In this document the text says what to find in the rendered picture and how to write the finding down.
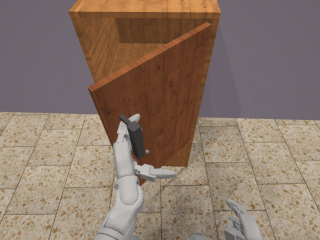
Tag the right robot hand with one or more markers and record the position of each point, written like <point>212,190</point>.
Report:
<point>244,228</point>

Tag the cupboard door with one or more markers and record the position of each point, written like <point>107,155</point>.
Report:
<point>163,88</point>

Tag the handle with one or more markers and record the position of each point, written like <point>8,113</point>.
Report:
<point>136,136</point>

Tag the left robot hand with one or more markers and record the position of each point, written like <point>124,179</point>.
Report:
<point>123,160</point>

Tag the robot left forearm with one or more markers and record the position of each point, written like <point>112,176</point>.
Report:
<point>120,221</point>

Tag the right robot shin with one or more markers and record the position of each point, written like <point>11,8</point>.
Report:
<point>198,233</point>

